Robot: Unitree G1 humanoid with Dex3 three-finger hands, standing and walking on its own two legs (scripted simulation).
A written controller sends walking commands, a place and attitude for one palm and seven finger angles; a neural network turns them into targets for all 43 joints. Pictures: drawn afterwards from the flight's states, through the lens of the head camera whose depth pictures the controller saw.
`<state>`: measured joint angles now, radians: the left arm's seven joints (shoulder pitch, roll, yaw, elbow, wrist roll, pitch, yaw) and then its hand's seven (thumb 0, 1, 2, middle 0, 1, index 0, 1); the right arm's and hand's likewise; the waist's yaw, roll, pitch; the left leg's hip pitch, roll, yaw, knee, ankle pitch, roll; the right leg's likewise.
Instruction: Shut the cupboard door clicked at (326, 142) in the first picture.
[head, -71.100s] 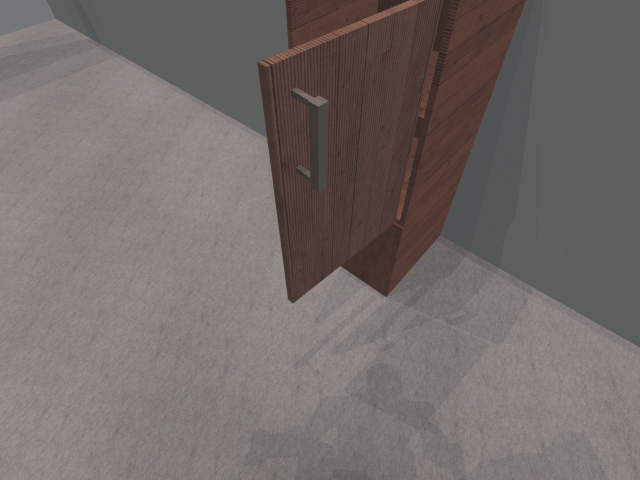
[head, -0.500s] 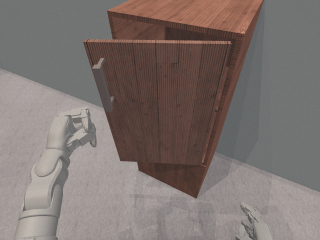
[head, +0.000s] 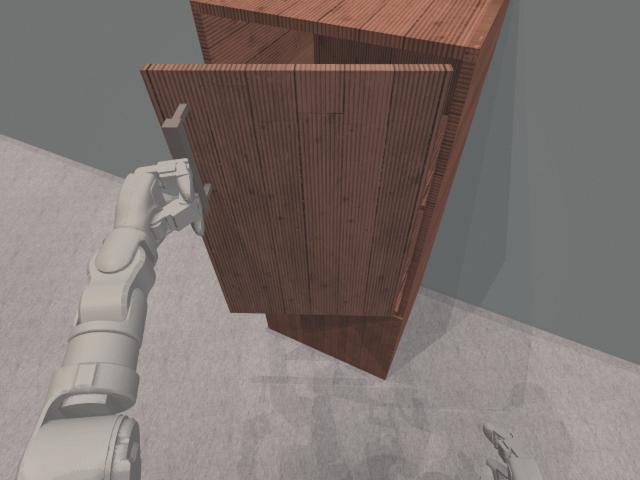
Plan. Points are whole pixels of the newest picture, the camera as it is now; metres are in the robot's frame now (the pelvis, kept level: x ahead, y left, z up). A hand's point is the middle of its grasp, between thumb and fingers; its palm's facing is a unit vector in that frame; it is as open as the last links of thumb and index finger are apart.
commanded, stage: bring the fist close to the handle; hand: left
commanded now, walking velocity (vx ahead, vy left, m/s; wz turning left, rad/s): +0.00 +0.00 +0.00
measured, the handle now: (192, 163) +0.50 +0.21 +0.13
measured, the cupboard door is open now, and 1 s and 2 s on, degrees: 24 20 10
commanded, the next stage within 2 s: push the door shut along its arc in 0.36 s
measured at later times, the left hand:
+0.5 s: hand (194, 210) +0.40 +0.18 +0.14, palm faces +0.03 -1.00 -0.03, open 3.1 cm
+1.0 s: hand (206, 180) +0.45 +0.17 +0.15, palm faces -0.11 -0.99 -0.03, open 3.1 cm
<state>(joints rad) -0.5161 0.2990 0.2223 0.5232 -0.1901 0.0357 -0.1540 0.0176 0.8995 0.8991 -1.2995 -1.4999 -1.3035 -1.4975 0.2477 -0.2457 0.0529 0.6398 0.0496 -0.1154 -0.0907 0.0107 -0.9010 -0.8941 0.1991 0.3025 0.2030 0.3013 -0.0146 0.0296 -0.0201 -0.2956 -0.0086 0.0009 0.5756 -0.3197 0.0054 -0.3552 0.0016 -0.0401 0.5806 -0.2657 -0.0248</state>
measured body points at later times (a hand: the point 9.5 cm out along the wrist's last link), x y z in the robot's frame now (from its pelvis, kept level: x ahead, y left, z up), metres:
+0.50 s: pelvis -0.01 +0.00 +0.00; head +0.01 -0.02 +0.45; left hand +0.39 +0.23 +0.14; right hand +0.12 -0.25 -0.10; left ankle -0.01 +0.12 -0.73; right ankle +0.02 -0.10 -0.73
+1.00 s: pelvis -0.01 +0.01 -0.01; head +0.04 +0.00 +0.44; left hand +0.45 +0.23 +0.15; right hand +0.05 -0.26 -0.12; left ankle -0.01 +0.12 -0.73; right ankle +0.02 -0.10 -0.73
